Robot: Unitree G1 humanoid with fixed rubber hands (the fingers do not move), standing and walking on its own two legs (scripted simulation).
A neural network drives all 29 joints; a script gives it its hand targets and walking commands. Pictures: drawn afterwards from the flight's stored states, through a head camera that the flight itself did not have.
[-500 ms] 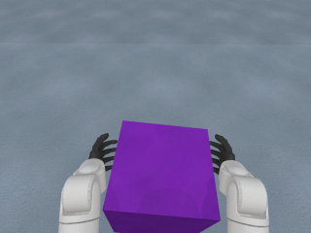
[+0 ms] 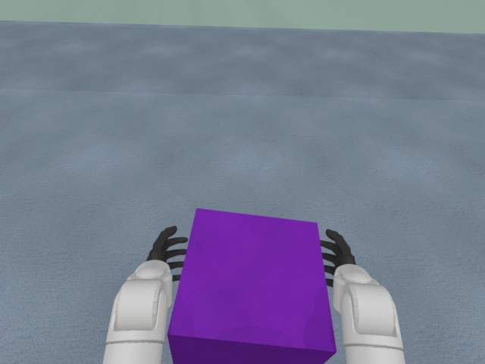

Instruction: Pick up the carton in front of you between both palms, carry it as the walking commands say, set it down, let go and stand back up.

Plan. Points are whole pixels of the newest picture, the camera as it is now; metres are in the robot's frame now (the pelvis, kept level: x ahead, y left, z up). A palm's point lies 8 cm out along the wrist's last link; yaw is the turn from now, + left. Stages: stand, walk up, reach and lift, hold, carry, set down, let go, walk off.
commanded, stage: carry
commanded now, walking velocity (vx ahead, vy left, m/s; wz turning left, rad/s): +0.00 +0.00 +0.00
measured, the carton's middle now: (245, 303) +0.26 +0.01 -0.03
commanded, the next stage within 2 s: hold in 1.06 s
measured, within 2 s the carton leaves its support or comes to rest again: neither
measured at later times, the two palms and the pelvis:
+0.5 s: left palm (156, 276) +0.26 +0.15 +0.05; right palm (342, 278) +0.26 -0.15 +0.05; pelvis -0.03 +0.00 +0.00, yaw +0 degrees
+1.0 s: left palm (152, 287) +0.24 +0.15 +0.04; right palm (343, 289) +0.24 -0.14 +0.05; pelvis -0.04 +0.00 +0.00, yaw +0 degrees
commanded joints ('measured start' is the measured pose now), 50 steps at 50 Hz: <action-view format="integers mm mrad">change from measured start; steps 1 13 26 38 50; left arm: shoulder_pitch -459 -565 -519 -538 -539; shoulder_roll -907 -900 -929 -929 -928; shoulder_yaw -611 -392 -455 -473 -468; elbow -73 237 184 161 167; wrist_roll -337 -172 -207 -223 -220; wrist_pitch -102 -345 -295 -297 -296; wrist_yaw -264 -278 -279 -278 -278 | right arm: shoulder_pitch -443 -521 -484 -495 -496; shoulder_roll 910 900 931 934 935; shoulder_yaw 615 381 456 471 465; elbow -54 272 215 196 204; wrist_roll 330 149 193 203 201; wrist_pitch -105 -342 -292 -294 -293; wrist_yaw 265 274 279 276 277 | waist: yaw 2 5 4 3 3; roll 8 2 1 0 0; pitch -244 -187 -209 -209 -203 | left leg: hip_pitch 50 16 13 -1 -15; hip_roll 123 120 119 117 116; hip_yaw -87 -93 -97 -104 -107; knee -47 -108 -106 -115 -119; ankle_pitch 566 354 352 307 295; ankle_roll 6 17 20 25 27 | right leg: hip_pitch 156 122 122 116 107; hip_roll -93 -96 -99 -100 -100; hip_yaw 90 104 102 108 109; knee -22 -94 -97 -109 -111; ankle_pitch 470 316 313 281 268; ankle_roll -9 -12 -9 -12 -11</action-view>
